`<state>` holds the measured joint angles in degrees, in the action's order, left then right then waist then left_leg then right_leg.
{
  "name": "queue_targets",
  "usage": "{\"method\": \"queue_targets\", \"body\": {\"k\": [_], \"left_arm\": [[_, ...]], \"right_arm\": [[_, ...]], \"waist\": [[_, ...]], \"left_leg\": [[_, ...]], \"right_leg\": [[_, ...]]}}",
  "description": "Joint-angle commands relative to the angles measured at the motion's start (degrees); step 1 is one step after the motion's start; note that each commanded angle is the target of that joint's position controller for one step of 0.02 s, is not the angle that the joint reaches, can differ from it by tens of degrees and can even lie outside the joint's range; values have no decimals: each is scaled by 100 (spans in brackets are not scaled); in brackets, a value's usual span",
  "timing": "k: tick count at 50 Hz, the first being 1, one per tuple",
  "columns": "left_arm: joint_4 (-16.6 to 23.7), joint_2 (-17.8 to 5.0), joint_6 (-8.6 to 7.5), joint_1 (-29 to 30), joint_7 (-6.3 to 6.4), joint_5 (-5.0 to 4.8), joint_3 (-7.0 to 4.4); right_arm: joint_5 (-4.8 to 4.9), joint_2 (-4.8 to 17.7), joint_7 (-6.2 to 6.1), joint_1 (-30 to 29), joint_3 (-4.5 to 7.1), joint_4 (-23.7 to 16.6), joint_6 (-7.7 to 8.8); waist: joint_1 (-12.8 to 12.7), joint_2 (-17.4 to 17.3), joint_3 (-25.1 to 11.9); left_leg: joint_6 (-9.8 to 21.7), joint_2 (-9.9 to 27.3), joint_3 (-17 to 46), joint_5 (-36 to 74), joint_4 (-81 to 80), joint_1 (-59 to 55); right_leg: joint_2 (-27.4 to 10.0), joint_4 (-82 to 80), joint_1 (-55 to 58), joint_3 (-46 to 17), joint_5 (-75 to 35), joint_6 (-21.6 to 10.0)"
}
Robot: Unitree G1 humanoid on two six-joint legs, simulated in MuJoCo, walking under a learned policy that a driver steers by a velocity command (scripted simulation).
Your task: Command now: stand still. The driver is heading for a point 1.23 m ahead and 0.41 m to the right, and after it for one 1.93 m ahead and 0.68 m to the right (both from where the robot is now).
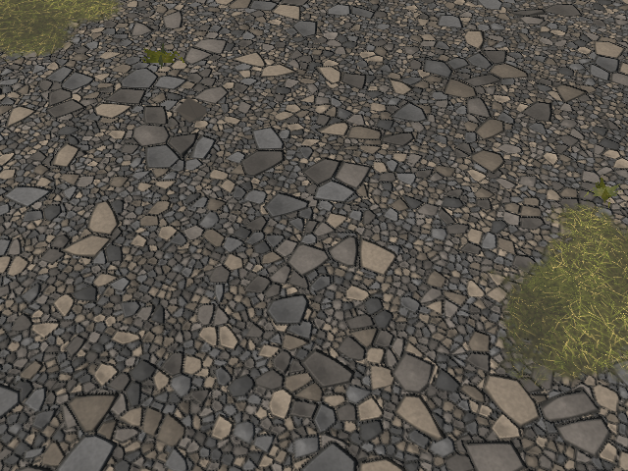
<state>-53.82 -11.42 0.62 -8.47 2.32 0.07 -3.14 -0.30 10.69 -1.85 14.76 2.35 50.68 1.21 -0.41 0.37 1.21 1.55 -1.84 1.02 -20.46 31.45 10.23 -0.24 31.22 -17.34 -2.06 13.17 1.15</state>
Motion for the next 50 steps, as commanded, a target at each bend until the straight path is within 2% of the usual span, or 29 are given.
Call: {"method": "queue_targets", "body": {"k": [1,11,21,50], "left_arm": [[91,-549,-48,51,29,-4,-113],[-388,-551,-40,-17,58,-10,-96],[-693,-534,-34,-136,69,-14,-56],[-967,-466,-25,-442,77,-29,51]], "right_arm": [[4,553,-20,178,124,-108,60],[9,519,-26,293,100,316,49],[11,473,-17,426,47,644,36],[22,382,0,766,-75,1049,18]], "waist": [[-10,-56,-140],[-9,-63,-11],[-5,-67,78],[25,-54,171]], "left_leg": [[128,361,351,1133,-787,659],[129,338,304,1013,-992,577],[126,316,264,984,-1098,537],[114,278,180,1099,-1144,470]], "right_leg": [[-199,-299,803,-221,-1171,-232],[-176,-465,829,-178,-1023,-201],[-158,-559,812,-147,-950,-185],[-127,-610,758,-112,-975,-177]]}}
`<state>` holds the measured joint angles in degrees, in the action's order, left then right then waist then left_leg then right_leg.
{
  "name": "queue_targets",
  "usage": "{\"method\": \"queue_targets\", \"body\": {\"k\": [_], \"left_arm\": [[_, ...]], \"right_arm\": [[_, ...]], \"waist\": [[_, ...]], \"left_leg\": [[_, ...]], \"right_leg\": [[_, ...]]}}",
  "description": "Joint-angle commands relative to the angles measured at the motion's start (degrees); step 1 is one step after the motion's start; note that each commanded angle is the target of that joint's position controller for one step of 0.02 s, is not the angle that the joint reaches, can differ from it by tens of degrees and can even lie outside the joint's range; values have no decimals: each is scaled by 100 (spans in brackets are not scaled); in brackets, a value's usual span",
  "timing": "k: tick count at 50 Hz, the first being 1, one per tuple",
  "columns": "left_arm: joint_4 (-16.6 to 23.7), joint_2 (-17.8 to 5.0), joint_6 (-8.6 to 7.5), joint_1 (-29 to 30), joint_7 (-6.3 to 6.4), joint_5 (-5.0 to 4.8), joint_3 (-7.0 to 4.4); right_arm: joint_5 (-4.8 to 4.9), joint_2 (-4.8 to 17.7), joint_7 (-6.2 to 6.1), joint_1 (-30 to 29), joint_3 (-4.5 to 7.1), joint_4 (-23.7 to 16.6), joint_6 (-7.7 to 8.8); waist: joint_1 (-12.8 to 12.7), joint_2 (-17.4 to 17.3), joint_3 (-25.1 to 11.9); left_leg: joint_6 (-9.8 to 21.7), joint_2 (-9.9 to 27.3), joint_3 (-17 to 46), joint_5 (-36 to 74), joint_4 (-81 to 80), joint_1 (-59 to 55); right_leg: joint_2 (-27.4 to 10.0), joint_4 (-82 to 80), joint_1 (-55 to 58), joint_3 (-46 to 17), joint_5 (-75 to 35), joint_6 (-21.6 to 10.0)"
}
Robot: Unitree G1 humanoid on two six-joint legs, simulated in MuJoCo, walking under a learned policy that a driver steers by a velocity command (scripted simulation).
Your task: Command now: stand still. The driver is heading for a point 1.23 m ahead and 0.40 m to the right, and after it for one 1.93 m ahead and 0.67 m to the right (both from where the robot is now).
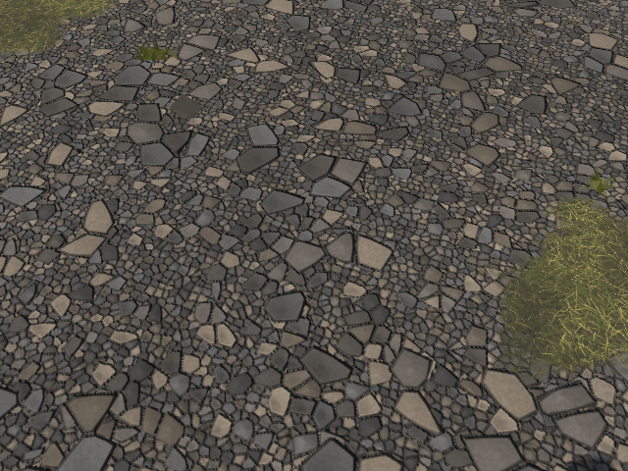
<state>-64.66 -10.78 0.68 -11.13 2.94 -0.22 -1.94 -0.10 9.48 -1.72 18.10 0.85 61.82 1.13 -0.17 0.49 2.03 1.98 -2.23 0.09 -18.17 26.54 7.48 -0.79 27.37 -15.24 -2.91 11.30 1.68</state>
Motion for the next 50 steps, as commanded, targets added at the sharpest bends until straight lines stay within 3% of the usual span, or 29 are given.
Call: {"method": "queue_targets", "body": {"k": [1,22,23,24,25,26,27,28,29,31,33,34,35,37,38,39,40,41,42,43,45,47,50], "left_arm": [[115,-528,-31,-185,15,0,-67],[103,-495,-32,-355,18,-6,-33],[18,-414,-24,-522,21,-16,-18],[40,-496,-36,-517,12,-79,-65],[258,-597,-112,-75,-25,-94,-92],[594,-445,-251,481,-101,-181,-38],[794,-535,-387,853,-160,-209,-58],[831,-589,-507,809,-208,-208,-101],[814,-558,-610,642,-253,-184,-118],[854,-584,-760,602,-318,-184,-145],[896,-434,-800,689,-363,-192,-121],[1091,-336,-524,734,-577,303,-104],[1130,-358,-384,618,-631,307,-143],[943,-497,-322,-326,-577,187,-232],[658,-729,-392,-1351,-499,186,-349],[375,-1259,-502,-2592,-388,286,-504],[297,-1609,-576,-2972,-364,347,-462],[496,-1335,-521,-1846,-356,344,-363],[787,-1131,-535,-1065,-391,282,-315],[846,-983,-583,-846,-434,206,-277],[815,-719,-671,-834,-405,168,-173],[668,-603,-742,-1190,-369,165,-130],[624,-639,-795,-1632,-371,121,-114]], "right_arm": [[2,501,-13,442,72,-60,26],[8,469,-12,630,34,-18,34],[28,500,-28,850,56,77,17],[107,798,-50,908,156,38,-1],[170,1067,-57,1208,243,22,28],[213,1414,-62,1173,362,-46,128],[135,1345,-65,1013,361,-155,251],[83,1112,-53,857,309,-234,363],[94,966,-17,752,281,-308,426],[190,948,17,680,287,-426,438],[173,1108,16,663,315,-526,416],[-274,1185,82,728,349,-391,402],[-286,1180,108,701,374,-397,401],[-162,1267,136,393,410,-481,424],[-177,1231,162,261,386,-511,465],[-234,1009,187,-29,321,-645,507],[-127,281,240,-286,174,-1111,592],[-97,439,308,-338,199,-1240,587],[-113,683,380,-461,231,-1289,581],[-163,739,436,-403,246,-1222,570],[-313,649,514,-241,232,-1183,426],[-262,586,562,-532,200,-1314,277],[-223,646,554,-1411,176,-1628,200]], "waist": [[3,-66,91],[11,-66,139],[49,-182,-131],[121,-464,55],[356,-759,466],[473,-1342,952],[487,-1078,1259],[336,-744,1250],[233,-596,992],[211,-563,638],[210,-787,477],[155,-972,411],[96,-1027,516],[-385,-736,472],[-888,-274,80],[-1491,989,-475],[-1252,2402,-672],[-589,1504,-180],[-275,634,98],[-122,190,50],[110,345,49],[105,350,335],[-79,106,599]], "left_leg": [[70,316,270,870,-653,744],[60,312,237,867,-636,750],[158,272,244,-463,-771,613],[421,460,634,-2257,-968,660],[809,1079,1543,-3648,-1499,577],[1288,2076,2805,-4005,-2214,469],[1503,2485,3349,-3376,-2447,253],[1423,2463,3178,-2658,-2318,-222],[1268,2285,2790,-2128,-2147,-583],[929,1880,1906,-1375,-2098,-600],[814,1500,1256,-1044,-2046,26],[894,1312,1020,-1369,-2093,364],[949,1343,938,-1519,-2020,750],[958,1329,774,-1253,-1399,1464],[902,1076,455,-110,-121,1806],[719,525,-222,522,2390,2539],[601,-271,202,-1272,4238,3958],[719,68,770,-445,5097,4452],[729,571,567,346,5162,4492],[634,851,463,772,4830,4074],[388,1041,289,931,4517,3635],[241,1057,102,1230,4463,3967],[102,1022,-175,1608,3757,4441]], "right_leg": [[-71,-225,546,-27,-789,-229],[-57,-202,521,-22,-809,-228],[170,9,557,246,345,-240],[427,485,83,532,1861,-275],[410,1097,-896,570,2349,-306],[132,1987,-1762,584,1594,-371],[-267,2665,-2584,185,1448,-431],[-468,3055,-3195,30,1215,-472],[-598,3154,-3405,-13,988,-498],[-632,2167,-2815,178,610,-440],[-343,1422,-1689,608,437,-305],[-90,1003,-1099,950,776,-298],[0,842,-543,1175,720,-302],[178,460,822,1364,389,-358],[275,315,1945,1293,615,-408],[-693,-357,2932,-66,2074,-497],[-2038,-1989,3046,-3417,4674,-752],[-2250,-2305,2249,-4239,4972,-1008],[-2158,-2005,1730,-3378,4186,-1009],[-1802,-1976,1296,-2464,3231,-986],[-1334,-2205,848,-1549,2452,-908],[-1138,-2364,823,-1097,1832,-975],[-1006,-2597,1003,-586,857,-1126]]}}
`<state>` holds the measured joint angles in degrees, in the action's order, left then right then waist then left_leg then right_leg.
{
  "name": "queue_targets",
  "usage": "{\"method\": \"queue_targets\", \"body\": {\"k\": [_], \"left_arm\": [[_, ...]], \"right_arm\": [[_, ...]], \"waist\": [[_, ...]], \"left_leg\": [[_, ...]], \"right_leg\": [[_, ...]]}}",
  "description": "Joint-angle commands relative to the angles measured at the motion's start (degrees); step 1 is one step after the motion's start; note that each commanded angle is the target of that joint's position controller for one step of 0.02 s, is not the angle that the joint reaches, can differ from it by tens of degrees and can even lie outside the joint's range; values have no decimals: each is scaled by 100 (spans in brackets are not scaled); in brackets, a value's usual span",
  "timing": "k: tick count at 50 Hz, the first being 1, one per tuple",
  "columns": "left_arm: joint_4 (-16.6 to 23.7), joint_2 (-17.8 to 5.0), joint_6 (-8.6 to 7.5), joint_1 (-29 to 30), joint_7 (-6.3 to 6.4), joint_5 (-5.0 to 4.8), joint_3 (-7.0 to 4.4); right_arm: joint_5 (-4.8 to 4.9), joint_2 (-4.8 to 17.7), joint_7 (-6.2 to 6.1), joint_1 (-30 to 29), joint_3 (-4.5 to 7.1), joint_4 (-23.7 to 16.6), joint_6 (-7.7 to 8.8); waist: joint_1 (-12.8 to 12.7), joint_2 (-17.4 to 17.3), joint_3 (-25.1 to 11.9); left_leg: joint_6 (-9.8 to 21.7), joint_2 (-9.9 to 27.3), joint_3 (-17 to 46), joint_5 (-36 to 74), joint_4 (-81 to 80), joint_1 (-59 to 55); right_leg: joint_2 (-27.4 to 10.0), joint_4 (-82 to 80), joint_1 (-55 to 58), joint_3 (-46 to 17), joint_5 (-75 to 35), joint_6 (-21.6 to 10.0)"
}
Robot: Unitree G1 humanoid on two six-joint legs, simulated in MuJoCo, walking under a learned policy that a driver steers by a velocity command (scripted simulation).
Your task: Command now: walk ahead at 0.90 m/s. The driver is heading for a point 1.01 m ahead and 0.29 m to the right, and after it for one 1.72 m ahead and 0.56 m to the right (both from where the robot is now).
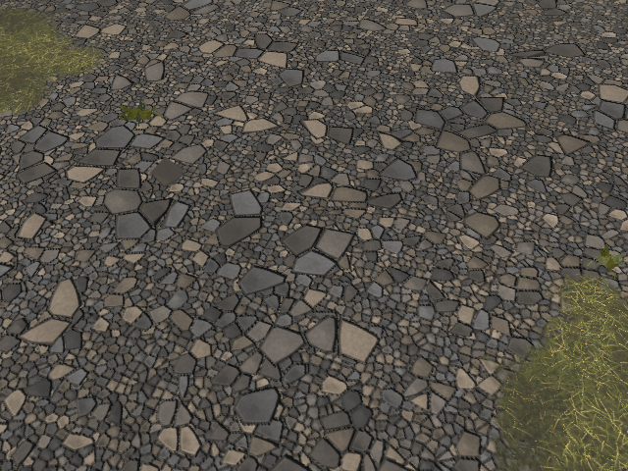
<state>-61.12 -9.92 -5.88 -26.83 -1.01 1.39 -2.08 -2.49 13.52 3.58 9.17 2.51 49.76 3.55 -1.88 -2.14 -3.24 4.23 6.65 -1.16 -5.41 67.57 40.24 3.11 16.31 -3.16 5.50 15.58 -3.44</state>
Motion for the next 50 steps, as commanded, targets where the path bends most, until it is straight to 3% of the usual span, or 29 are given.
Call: {"method": "queue_targets", "body": {"k": [1,6,7,9,11,12,13,14,15,16,17,18,20,22,25,29,32,33,35,36,37,38,39,40,41,43,45,47,50], "left_arm": [[268,-701,-160,-174,26,-51,-82],[232,-752,-239,-417,112,-97,-45],[210,-795,-232,-424,118,-103,-45],[202,-981,-209,-408,125,-50,-59],[158,-1326,-83,-379,208,83,-152],[179,-1471,13,-226,249,124,-210],[293,-1338,41,-32,245,125,-203],[559,-285,3,-523,46,-117,7],[651,-531,-122,-443,19,-247,-44],[861,-783,-113,307,80,-267,-114],[903,-781,-108,557,71,-223,-96],[880,-647,-44,602,34,-167,-82],[910,-401,170,409,-91,2,-47],[1106,-349,338,797,-160,-4,-43],[1512,-340,394,1734,-214,-86,17],[1860,-407,307,2586,-282,-102,90],[1811,-684,301,2310,-309,-54,47],[1692,-873,333,1839,-294,-61,-15],[1111,-1401,399,-284,-200,-63,-276],[859,-1624,412,-1214,-87,-134,-456],[791,-1706,461,-565,1,-230,-520],[1052,-2136,487,46,-34,-22,-549],[1215,-1915,496,183,12,44,-549],[1202,-1436,472,316,66,66,-458],[1189,-1319,421,521,84,37,-413],[1274,-1271,219,704,151,-55,-349],[1354,-1385,64,740,134,-110,-346],[1370,-1462,6,527,112,-111,-386],[1345,-1586,40,120,26,-180,-477]], "right_arm": [[31,250,21,-847,0,-549,-42],[113,120,33,-1790,-120,-945,-25],[113,136,19,-1829,-126,-975,-14],[126,246,-60,-1648,-94,-964,8],[127,585,-175,-497,34,-693,34],[135,808,-252,739,150,-313,48],[50,1129,-340,1901,285,18,59],[-162,1664,-383,2152,439,88,86],[-71,1467,-255,1884,433,75,100],[-58,1119,-228,1218,376,101,147],[-23,681,-208,953,282,95,225],[-30,492,-218,772,229,148,277],[53,201,-248,832,115,356,353],[182,232,-246,970,112,482,440],[147,249,-204,1143,86,503,530],[193,375,-357,1621,8,590,544],[216,856,-630,1683,54,490,469],[198,1044,-719,1559,108,409,395],[89,1317,-763,905,226,144,203],[78,1380,-684,441,304,42,107],[-6,521,-488,77,104,-235,195],[124,133,-452,651,-39,-871,317],[88,308,-400,502,-114,-1083,478],[61,610,-361,307,-75,-1022,547],[-24,638,-356,162,-60,-1030,512],[-216,574,-338,177,-124,-1045,247],[-226,499,-288,-207,-187,-1257,75],[-116,433,-235,-943,-258,-1586,57],[46,333,-217,-1490,-329,-1833,70]], "waist": [[29,361,1201],[-64,425,1413],[-37,443,1368],[139,705,985],[737,1114,183],[1285,1134,-407],[1750,941,-957],[1080,-714,-1526],[926,-845,-1821],[696,-373,-611],[574,289,-75],[350,409,233],[0,7,536],[-66,5,858],[70,-71,1223],[219,69,1331],[-96,-289,792],[-391,-454,485],[-1457,-589,-433],[-1977,-145,-581],[-1262,1353,148],[-298,1456,-528],[-393,855,-740],[-191,-152,93],[96,-493,486],[440,-608,805],[443,-515,946],[180,-246,1053],[-294,240,745]], "left_leg": [[-164,94,-131,439,-728,1172],[62,-166,-563,977,-2753,304],[174,-269,-654,901,-3014,118],[399,-708,-889,479,-3278,-623],[601,-1127,-846,-265,-3234,-1852],[691,-1232,-779,-514,-3461,-3071],[821,-649,-124,-1098,-3450,-4733],[1213,1139,2755,-3499,-3989,-6398],[1200,1576,5025,-4396,-5305,-6414],[932,1342,3991,-4015,-5463,-5454],[797,1281,3067,-3070,-5544,-4457],[595,1078,2388,-2507,-5689,-3763],[290,776,1352,-1949,-5967,-2887],[-18,562,497,-1141,-6136,-2775],[-363,124,-734,498,-6355,-2549],[-522,-4,-1483,3305,-6257,-3359],[-641,322,-1648,6339,-5315,-4321],[-651,455,-1620,7078,-4680,-4499],[-508,673,-1371,7385,-2088,-4036],[-402,271,-1382,5112,411,-3194],[-303,-878,-1044,-1642,2473,-1062],[-494,-997,24,-2394,3472,657],[-404,-801,695,-2085,3034,1253],[-362,-467,752,-1622,2276,1199],[-421,-296,707,-1467,1757,836],[-674,-2,681,-1435,1025,158],[-863,159,410,-1215,-29,-311],[-912,115,191,-310,-1288,-666],[-738,-280,-9,912,-2730,-1087]], "right_leg": [[-1362,-1574,-169,-1280,88,-671],[-1416,-2067,365,-622,-2079,-683],[-1425,-1969,662,-448,-2781,-658],[-1504,-1225,1184,-200,-5518,-572],[-1660,505,1537,-117,-7538,-468],[-1632,1982,1266,-53,-7425,-414],[-1378,3796,27,-83,-5931,-402],[-423,6075,-2444,-298,-968,-282],[-20,6898,-3371,-1200,850,-469],[-458,6944,-3832,-1158,125,-560],[-727,6599,-3644,-1090,-332,-566],[-903,6308,-3384,-1091,-446,-551],[-1110,6017,-3003,-1114,-525,-417],[-1192,5912,-3440,-989,-823,-324],[-1029,4945,-3632,-463,-1756,-300],[-588,3199,-3463,441,-2380,-451],[-5,2389,-2564,871,-2410,-658],[181,2343,-2047,890,-2144,-727],[322,2367,-34,489,-1403,-1072],[22,1769,945,-125,-1115,-1450],[-355,2058,1310,-998,-1406,-1533],[-1219,1532,2211,-3632,-1248,-2578],[-1806,21,2250,-5198,959,-2754],[-1768,-545,1275,-5062,1600,-2365],[-1542,-634,377,-4581,1252,-2086],[-1046,-637,-929,-3778,318,-1909],[-597,-795,-1786,-3116,-212,-1776],[-301,-794,-2032,-2713,-1209,-1604],[-141,-493,-1320,-2551,-2521,-1222]]}}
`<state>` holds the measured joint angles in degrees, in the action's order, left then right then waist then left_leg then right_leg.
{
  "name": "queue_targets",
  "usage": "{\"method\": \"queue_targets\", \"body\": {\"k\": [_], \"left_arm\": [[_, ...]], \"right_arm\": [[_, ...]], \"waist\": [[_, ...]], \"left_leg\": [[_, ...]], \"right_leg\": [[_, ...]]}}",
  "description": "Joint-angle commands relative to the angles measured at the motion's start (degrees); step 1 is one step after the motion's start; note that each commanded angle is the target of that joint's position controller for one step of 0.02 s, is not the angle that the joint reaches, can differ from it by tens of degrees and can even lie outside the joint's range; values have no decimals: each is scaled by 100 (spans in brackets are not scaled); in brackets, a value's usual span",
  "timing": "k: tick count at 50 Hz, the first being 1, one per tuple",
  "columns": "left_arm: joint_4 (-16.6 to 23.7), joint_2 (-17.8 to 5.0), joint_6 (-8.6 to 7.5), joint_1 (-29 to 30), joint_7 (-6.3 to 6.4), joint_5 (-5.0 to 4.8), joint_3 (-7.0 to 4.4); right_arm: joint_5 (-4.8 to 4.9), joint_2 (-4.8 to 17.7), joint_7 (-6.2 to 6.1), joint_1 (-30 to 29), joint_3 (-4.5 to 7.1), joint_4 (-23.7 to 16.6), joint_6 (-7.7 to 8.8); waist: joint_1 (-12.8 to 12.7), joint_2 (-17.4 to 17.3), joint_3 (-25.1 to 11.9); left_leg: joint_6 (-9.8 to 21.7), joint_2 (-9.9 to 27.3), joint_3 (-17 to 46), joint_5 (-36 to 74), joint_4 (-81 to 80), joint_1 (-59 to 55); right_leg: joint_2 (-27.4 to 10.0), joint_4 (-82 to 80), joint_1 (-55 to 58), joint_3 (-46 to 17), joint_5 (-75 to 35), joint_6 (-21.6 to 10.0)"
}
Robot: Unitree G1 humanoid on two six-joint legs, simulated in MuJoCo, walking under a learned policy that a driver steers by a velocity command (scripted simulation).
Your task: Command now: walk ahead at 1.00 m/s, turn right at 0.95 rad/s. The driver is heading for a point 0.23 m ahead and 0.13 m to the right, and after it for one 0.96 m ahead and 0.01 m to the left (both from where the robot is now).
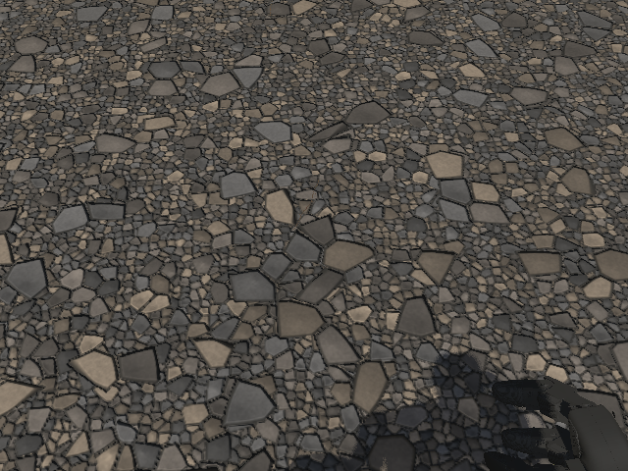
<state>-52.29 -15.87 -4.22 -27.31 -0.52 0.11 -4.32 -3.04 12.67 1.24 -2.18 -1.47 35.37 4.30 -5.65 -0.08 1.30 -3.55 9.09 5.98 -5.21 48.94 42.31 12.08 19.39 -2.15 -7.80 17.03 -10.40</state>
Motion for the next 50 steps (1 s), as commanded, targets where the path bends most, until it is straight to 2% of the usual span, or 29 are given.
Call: {"method": "queue_targets", "body": {"k": [1,3,5,6,7,8,9,10,11,12,15,18,19,20,21,22,24,26,27,28,29,30,31,32,33,34,36,43,50], "left_arm": [[464,-1031,-112,70,-40,-57,-274],[519,-1069,-88,123,-10,-42,-303],[615,-1298,-104,334,8,0,-350],[697,-1517,-124,660,-18,20,-392],[846,-1265,-185,1020,-41,51,-326],[1099,-205,-237,1009,-11,23,-51],[1362,-213,-209,247,-17,-206,79],[1079,-579,-81,622,30,-2,62],[1089,-628,-33,952,-49,120,56],[1137,-561,3,1195,-125,191,75],[1440,-205,131,1530,-281,275,217],[1772,-256,136,2098,-265,300,287],[1786,-213,119,2287,-274,286,316],[1904,-63,59,2210,-330,252,423],[1861,-76,23,2374,-385,219,455],[1858,-170,-125,2462,-335,-175,378],[1907,-482,-187,2462,-309,-87,289],[1532,-751,-129,1344,-223,37,90],[1401,-1055,-60,868,-132,111,-22],[1357,-1481,-2,717,-35,225,-20],[1482,-1081,3,527,-85,303,96],[1570,-853,29,956,-123,188,84],[1549,-641,-6,1443,-139,28,144],[1494,-430,-53,1724,-138,-9,216],[1447,-320,-70,1933,-142,54,240],[1416,-404,-58,2029,-144,145,194],[1362,-569,-44,2135,-72,192,106],[1273,-664,199,2289,319,136,2],[1184,-1028,403,2106,269,-20,-200]], "right_arm": [[131,460,6,-458,73,-463,2],[149,593,-30,-455,107,-553,36],[167,1050,-133,394,296,-347,80],[193,1304,-211,1426,427,-122,111],[119,1658,-330,2769,590,162,122],[-128,2019,-398,3596,692,365,133],[-144,2215,-283,2822,766,288,115],[-95,1426,-216,2041,672,102,77],[-40,1008,-176,1799,577,157,59],[-70,869,-145,1846,543,313,63],[66,632,-72,2379,457,891,227],[176,799,-3,2386,457,1048,366],[199,717,10,2280,419,1070,363],[216,927,35,2063,437,1021,395],[257,975,45,2102,453,1081,401],[583,1466,-113,2029,606,962,407],[604,1713,-254,2176,664,1052,353],[558,1653,-292,2181,634,1081,245],[476,1496,-307,2266,579,1002,238],[144,766,-235,2963,361,900,238],[436,775,-128,3954,264,1267,233],[549,1247,-123,3533,396,1286,165],[548,1259,-183,2853,428,1065,93],[488,1163,-282,2513,444,1043,8],[464,1135,-335,2574,487,1056,-106],[459,1139,-346,2659,529,1040,-225],[459,1001,-379,2684,584,907,-377],[414,825,-310,1685,654,285,-618],[435,891,9,1126,710,-196,-664]], "waist": [[-23,178,192],[11,346,62],[455,379,-578],[1125,389,-1120],[1795,274,-1767],[1759,-1267,-2283],[913,-2670,-2711],[905,-1287,-1610],[869,-534,-945],[820,-151,-632],[608,-477,-165],[462,-401,282],[505,-314,159],[287,-659,198],[385,-652,215],[463,-689,-49],[284,-577,-312],[-268,-574,-873],[-432,-342,-1137],[130,1523,-1805],[122,1378,-3361],[70,465,-2967],[251,117,-1950],[416,-164,-1350],[655,-71,-1102],[795,183,-965],[920,421,-853],[718,473,-639],[472,671,-586]], "left_leg": [[94,-629,-732,982,-1136,-1331],[189,-769,-611,925,-1776,-1699],[303,-1045,-525,337,-1979,-2913],[364,-968,-507,-8,-1975,-4045],[472,-394,-98,-875,-1623,-5565],[629,1185,1770,-2647,-2001,-6816],[1232,1899,4924,-3547,-3356,-6798],[1258,1469,4160,-4367,-3521,-5846],[1227,1127,3033,-3511,-3443,-5016],[1163,869,2311,-2561,-3462,-4445],[1123,529,1210,-1236,-3683,-3750],[1171,531,124,2310,-3821,-3498],[1001,98,-495,2991,-3869,-3290],[933,47,-835,3424,-3811,-2872],[865,-47,-1018,3566,-3870,-2691],[989,52,-831,3513,-3690,-3133],[910,260,-800,4099,-3257,-3662],[657,101,-968,4396,-1835,-3712],[434,-213,-1075,3312,-542,-3037],[134,-1070,-1121,-2840,2059,-1446],[202,-1277,511,-3653,3370,-924],[196,-984,648,-3260,3286,-986],[126,-730,320,-2820,2756,-713],[14,-533,187,-2519,2407,-767],[-59,-396,161,-2334,2208,-1109],[-116,-372,71,-2196,2206,-1465],[-199,-391,-125,-2045,2323,-1488],[-181,-141,-379,-714,1178,-850],[200,-364,-996,-1118,-555,-1320]], "right_leg": [[-1114,-686,-1063,-1292,-3003,-464],[-1226,-326,-589,-1399,-3452,-272],[-1242,798,-262,-1465,-4706,13],[-1133,1960,-534,-1394,-4742,128],[-911,3525,-1435,-1188,-3849,211],[-419,5418,-2928,-600,865,232],[-396,6308,-3971,-229,1058,295],[-942,6404,-4280,-37,354,281],[-1132,6081,-4168,128,-89,357],[-1257,5826,-3999,152,-160,405],[-1426,5345,-4007,-23,-32,465],[-1286,4291,-4177,191,-322,650],[-1128,3792,-3723,545,-712,707],[-1233,2607,-3000,652,-1217,677],[-1095,2075,-2406,988,-1629,683],[-1073,1952,-2260,862,-1890,741],[-924,1413,-1922,846,-2033,574],[-826,888,-554,836,-2752,301],[-1229,940,457,433,-4008,141],[-2786,1581,2094,-1245,-7644,-550],[-3809,1522,2939,-2746,-7514,-1461],[-3486,1186,2069,-2141,-6589,-1327],[-3160,895,1133,-1504,-5763,-1011],[-2959,616,293,-1179,-5320,-782],[-2835,372,-412,-876,-5074,-700],[-2793,131,-969,-652,-4911,-659],[-2839,-190,-1483,-221,-4596,-740],[-2819,-611,-1239,845,-2019,-496],[-3222,-35,-318,1340,-2283,-142]]}}
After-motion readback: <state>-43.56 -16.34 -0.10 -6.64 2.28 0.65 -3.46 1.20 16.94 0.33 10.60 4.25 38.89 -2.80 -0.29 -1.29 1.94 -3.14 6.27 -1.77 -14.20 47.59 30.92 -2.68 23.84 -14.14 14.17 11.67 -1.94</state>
